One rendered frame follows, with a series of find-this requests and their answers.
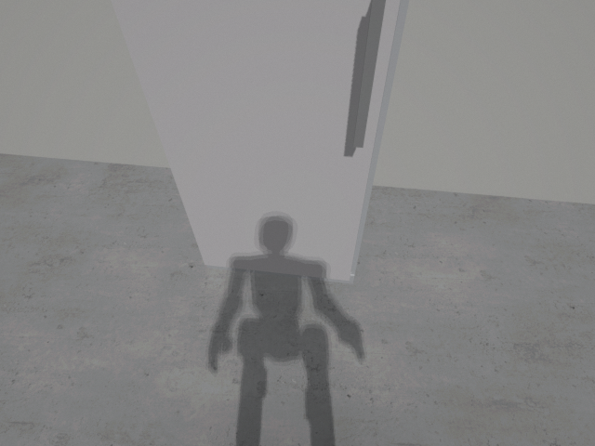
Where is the fridge door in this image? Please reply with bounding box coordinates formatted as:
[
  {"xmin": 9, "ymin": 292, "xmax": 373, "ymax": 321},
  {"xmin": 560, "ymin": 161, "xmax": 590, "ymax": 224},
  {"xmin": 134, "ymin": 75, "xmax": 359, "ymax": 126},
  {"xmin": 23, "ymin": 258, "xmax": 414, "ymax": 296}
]
[{"xmin": 111, "ymin": 0, "xmax": 401, "ymax": 281}]

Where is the handle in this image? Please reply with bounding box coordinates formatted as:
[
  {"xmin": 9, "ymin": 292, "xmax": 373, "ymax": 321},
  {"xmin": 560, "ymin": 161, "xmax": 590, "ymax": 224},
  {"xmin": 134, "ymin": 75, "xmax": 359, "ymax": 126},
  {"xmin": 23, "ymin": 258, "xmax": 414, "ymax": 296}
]
[{"xmin": 353, "ymin": 0, "xmax": 386, "ymax": 148}]

